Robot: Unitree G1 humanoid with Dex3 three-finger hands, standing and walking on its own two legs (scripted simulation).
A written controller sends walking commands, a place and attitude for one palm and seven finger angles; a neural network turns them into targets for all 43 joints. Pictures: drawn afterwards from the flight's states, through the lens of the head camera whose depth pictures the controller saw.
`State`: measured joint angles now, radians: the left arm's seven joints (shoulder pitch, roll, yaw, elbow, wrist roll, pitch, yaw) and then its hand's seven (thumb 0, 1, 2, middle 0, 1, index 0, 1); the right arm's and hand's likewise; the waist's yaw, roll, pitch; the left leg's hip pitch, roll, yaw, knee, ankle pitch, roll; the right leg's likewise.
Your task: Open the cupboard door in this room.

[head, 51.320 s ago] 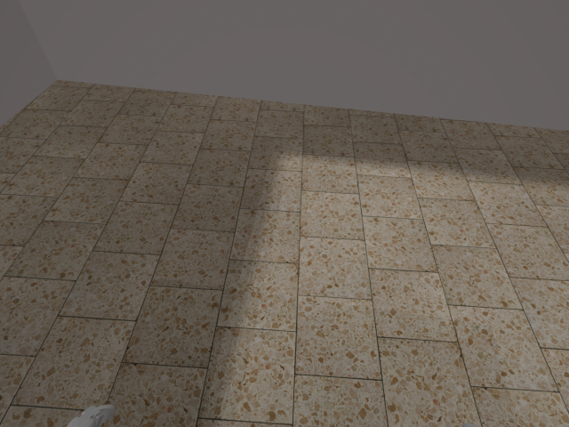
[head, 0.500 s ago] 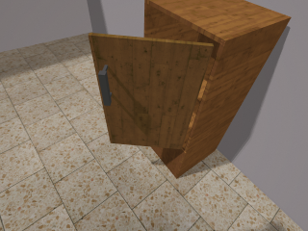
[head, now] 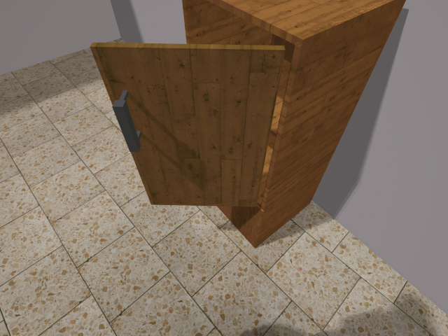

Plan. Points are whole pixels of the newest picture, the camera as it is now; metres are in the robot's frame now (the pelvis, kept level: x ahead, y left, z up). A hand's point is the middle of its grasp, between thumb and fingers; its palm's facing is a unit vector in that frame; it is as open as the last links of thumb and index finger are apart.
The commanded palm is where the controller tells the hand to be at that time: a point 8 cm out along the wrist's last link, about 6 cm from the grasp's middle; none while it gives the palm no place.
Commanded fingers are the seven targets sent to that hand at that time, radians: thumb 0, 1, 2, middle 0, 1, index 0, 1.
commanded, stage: look again from close up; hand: left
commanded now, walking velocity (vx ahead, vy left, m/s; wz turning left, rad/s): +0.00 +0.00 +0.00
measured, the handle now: (130, 121) +0.56 +0.25 +0.04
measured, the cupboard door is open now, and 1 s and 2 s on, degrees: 50 50 50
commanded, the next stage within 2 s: raise the hand with hooked fingers in 0.32 s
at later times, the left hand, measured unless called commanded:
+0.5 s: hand out of the picture +0.06 +0.21 -0.12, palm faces +0.20 -0.96 -0.18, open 7.4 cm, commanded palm +0.10 +0.25 -0.05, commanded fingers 0.00 0.78 0.85 -0.21 -0.38 -0.21 -0.38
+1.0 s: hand (81, 335) +0.13 +0.23 -0.01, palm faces +0.16 -0.98 -0.08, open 9.5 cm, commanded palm +0.13 +0.28 -0.02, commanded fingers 0.00 0.20 0.60 -0.25 -0.75 -0.25 -0.75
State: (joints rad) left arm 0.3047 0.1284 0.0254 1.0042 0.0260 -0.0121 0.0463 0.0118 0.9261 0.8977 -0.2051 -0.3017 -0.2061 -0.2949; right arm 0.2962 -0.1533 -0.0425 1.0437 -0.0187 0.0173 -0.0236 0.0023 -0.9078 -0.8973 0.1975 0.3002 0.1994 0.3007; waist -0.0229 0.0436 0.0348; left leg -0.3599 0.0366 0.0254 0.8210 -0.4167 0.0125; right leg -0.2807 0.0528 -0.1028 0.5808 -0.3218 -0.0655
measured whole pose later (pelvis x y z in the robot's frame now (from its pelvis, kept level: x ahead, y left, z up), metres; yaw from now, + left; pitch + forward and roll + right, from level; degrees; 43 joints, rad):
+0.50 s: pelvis -0.02 +0.03 +0.01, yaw +0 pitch -2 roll +0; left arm 0.43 0.17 0.03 0.54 -0.08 0.05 0.06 0.01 0.90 0.89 -0.21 -0.31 -0.21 -0.30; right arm 0.28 -0.18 0.02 0.92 0.02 -0.11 -0.05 0.00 -0.91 -0.90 0.20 0.30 0.20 0.30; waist 0.03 -0.01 0.03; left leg -0.19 -0.05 0.09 0.49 -0.27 0.07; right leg -0.21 -0.01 -0.06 0.52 -0.27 -0.02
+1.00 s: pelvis -0.05 +0.01 -0.07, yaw +4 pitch +11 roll -3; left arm 0.41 0.26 0.19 0.00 -0.27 -0.52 -0.23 0.02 0.42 0.69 -0.24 -0.61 -0.24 -0.60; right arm 0.20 -0.27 0.02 0.51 0.02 -0.25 -0.04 0.01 -0.90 -0.90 0.20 0.30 0.20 0.30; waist 0.04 0.00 -0.10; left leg -0.86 -0.01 -0.01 1.15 -0.49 0.05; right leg -0.81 0.01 -0.15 1.09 -0.48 -0.06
